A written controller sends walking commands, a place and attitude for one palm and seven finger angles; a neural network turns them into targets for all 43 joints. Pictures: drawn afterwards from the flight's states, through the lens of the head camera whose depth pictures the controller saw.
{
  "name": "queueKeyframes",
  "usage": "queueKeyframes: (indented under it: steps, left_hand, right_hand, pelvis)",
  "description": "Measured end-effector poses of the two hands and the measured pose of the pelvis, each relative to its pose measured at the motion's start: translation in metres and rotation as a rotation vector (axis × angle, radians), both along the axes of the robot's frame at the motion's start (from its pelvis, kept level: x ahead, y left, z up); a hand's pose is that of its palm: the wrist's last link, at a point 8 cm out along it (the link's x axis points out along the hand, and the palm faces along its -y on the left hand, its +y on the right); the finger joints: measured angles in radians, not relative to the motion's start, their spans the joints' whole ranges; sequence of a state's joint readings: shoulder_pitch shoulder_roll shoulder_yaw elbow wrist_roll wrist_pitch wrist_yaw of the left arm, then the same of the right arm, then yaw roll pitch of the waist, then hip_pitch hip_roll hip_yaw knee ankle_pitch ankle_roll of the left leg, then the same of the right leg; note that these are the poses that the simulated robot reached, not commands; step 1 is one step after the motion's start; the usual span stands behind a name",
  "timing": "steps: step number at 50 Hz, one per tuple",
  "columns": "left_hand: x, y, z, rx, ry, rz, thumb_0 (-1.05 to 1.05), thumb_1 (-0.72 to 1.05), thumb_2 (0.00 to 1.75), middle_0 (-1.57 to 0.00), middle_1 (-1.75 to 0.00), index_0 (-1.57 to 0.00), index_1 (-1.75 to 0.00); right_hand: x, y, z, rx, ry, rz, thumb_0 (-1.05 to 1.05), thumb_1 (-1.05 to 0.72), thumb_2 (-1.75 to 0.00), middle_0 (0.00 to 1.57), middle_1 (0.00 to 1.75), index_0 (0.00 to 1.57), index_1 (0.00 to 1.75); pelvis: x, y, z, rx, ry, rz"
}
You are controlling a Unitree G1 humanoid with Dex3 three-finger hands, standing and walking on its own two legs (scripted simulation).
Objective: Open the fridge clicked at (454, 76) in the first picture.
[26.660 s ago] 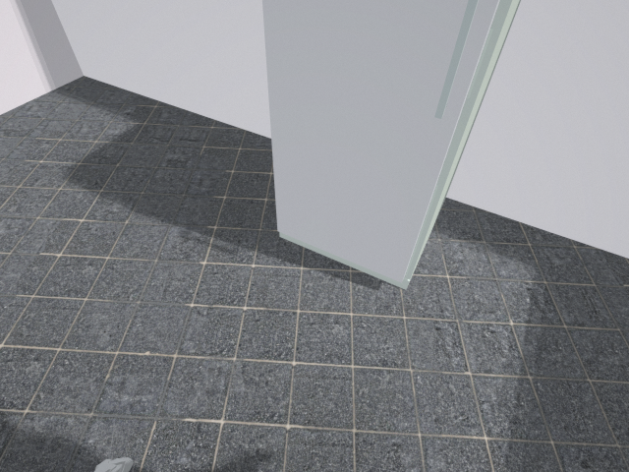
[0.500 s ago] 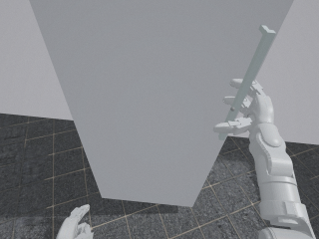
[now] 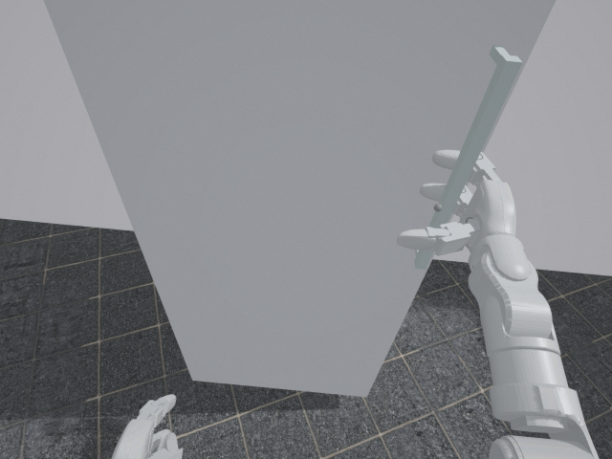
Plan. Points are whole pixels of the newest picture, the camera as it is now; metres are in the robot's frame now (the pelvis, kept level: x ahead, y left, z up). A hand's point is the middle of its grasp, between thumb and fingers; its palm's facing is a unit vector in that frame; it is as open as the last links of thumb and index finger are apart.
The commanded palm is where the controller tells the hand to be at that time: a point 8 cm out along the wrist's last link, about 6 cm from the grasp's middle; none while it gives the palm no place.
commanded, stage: grip the handle and tug to test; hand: right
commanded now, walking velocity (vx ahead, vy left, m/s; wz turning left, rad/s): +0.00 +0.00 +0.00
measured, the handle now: (451, 178) +0.44 -0.16 +0.18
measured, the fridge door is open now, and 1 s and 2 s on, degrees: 0 0 8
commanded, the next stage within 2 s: pull the door a little, standing still in 1.26 s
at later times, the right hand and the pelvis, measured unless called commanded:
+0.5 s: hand (439, 206) +0.39 -0.13 +0.18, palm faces +0.05 +1.00 +0.00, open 6.0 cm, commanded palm +0.36 -0.17 +0.18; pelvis +0.00 +0.00 +0.00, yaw +0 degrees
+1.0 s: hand (439, 206) +0.39 -0.13 +0.18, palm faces +0.03 +1.00 +0.00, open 5.3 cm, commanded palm +0.35 -0.18 +0.18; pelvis +0.01 +0.00 +0.00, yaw +0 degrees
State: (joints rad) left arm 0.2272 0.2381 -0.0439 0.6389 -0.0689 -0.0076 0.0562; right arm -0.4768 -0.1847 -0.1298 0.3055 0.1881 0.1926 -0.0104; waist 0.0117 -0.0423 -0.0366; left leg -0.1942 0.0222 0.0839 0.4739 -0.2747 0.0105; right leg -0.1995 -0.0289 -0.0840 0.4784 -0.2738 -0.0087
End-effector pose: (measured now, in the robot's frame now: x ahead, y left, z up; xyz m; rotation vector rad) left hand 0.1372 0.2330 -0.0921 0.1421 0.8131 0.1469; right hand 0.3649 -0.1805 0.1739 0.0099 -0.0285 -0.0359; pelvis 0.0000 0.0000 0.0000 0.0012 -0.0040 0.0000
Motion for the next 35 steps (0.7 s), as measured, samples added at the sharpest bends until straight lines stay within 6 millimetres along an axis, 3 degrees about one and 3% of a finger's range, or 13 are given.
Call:
queueKeyframes:
  steps: [27,35]
  left_hand:
    - [0.0062,0.0001,0.0010,0.005,-0.001,-0.007,0.01,0.90,0.90,-0.20,-0.30,-0.20,-0.30]
    - [0.0075,0.0009,0.0005,0.001,-0.004,-0.007,0.01,0.90,0.90,-0.20,-0.30,-0.20,-0.30]
  right_hand:
    - [0.0021,-0.0024,0.0006,-0.004,0.007,-0.011,0.01,-0.71,-0.81,0.41,1.38,0.40,1.37]
    - [0.0015,-0.0014,0.0005,-0.010,0.003,-0.017,0.01,-0.78,-0.83,0.40,1.40,0.39,1.38]
  pelvis:
    - [0.0023,0.0004,-0.0001,0.000,0.002,-0.005]
    - [0.0044,0.0005,-0.0001,0.000,0.000,-0.004]
